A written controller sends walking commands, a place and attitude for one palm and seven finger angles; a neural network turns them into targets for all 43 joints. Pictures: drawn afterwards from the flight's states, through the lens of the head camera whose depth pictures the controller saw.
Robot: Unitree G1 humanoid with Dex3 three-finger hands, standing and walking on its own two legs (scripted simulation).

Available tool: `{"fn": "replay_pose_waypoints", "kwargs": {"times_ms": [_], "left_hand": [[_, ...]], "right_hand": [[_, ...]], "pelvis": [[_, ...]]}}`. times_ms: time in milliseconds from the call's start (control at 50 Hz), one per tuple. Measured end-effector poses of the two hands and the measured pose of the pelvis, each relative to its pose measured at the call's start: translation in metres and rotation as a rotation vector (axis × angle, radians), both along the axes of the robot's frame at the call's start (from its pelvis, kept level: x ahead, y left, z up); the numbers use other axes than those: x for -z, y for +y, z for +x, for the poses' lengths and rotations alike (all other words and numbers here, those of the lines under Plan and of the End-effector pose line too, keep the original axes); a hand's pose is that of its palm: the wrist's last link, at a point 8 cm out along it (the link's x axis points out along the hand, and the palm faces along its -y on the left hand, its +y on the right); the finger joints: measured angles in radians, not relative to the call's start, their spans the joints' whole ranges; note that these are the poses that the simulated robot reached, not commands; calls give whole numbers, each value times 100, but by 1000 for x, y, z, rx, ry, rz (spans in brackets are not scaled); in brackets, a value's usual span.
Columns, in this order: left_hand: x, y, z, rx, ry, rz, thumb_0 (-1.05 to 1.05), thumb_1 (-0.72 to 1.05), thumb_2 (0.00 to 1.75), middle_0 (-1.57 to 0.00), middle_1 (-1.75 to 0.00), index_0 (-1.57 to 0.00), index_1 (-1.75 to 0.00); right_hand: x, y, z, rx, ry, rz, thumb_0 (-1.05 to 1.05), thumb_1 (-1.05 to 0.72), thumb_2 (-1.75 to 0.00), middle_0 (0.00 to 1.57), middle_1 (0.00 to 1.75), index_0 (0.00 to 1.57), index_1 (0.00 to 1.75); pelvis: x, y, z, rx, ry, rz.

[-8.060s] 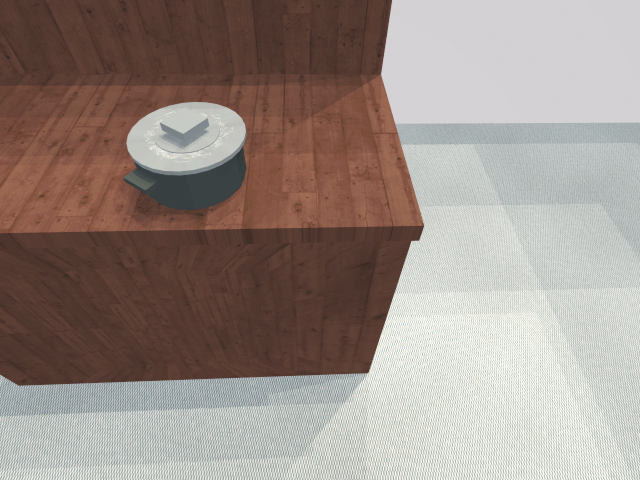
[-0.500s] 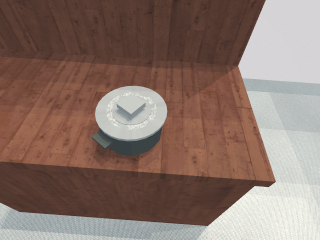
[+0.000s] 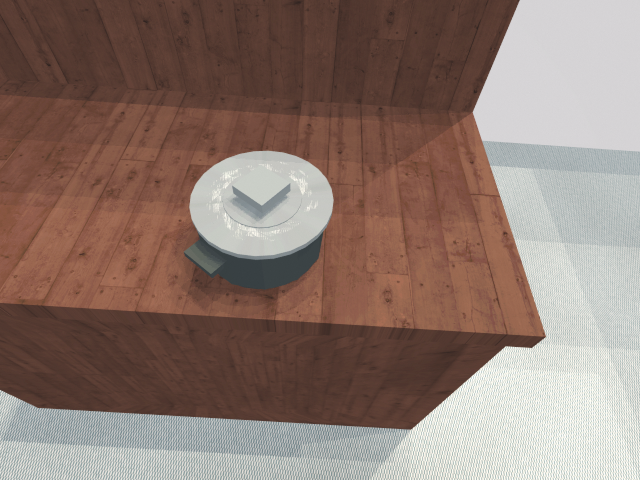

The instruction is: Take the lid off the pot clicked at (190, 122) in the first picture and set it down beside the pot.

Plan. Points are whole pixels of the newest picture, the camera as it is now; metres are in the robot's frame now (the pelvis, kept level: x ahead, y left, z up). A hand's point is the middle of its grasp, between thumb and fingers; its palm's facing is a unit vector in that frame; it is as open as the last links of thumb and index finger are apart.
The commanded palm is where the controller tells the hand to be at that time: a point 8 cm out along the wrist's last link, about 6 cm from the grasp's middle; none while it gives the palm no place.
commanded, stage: come to a stop and stand still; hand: left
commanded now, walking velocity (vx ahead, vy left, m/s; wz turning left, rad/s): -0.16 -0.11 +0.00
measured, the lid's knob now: (261, 188) +0.45 +0.11 +0.10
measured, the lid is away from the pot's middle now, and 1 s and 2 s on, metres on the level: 0.01 0.01 0.01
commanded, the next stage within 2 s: look again from close up in 0.94 s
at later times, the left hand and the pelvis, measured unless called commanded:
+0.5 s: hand out of the picture -0.03 +0.15 -0.18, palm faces +0.02 -0.99 -0.13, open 7.4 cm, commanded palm none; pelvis -0.01 +0.00 +0.00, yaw +1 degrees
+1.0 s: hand out of the picture +0.01 +0.19 -0.17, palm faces +0.06 -0.97 -0.24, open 7.4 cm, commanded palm none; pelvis -0.01 +0.01 +0.00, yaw +1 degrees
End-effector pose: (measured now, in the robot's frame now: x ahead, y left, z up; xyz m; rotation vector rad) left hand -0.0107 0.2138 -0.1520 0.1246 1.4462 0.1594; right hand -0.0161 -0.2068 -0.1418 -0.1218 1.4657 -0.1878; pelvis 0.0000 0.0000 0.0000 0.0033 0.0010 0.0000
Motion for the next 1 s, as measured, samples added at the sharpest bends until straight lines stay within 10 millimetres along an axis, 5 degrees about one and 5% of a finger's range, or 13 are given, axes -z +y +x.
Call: {"fn": "replay_pose_waypoints", "kwargs": {"times_ms": [240,480,620,760,1000], "left_hand": [[-1,-9,-16,31,-37,-2,0,91,90,-19,-30,-19,-30],[3,-15,-26,13,4,-58,0,90,90,-20,-30,-20,-30],[-5,8,-7,-8,-46,6,1,91,90,-20,-30,-20,-30],[-13,27,14,-14,-119,63,0,91,90,-19,-30,-20,-30],[-16,25,15,6,-152,63,0,91,90,-19,-30,-20,-30]], "right_hand": [[1,-19,-6,-14,-59,2,2,-93,-90,19,30,20,30],[-4,12,-36,-7,39,40,1,-92,-90,19,30,20,30],[8,21,-4,-24,-37,56,1,-91,-90,20,30,20,30],[13,3,32,-63,-122,15,3,-94,-90,20,30,20,30],[4,-9,59,-87,-232,-1,1,-92,-90,19,30,20,30]], "pelvis": [[1,-9,-19,3,-9,-11],[1,1,-7,-12,9,-15],[2,12,2,-34,5,-17],[3,19,3,-31,-12,-14],[1,15,-8,-17,-31,-8]]}}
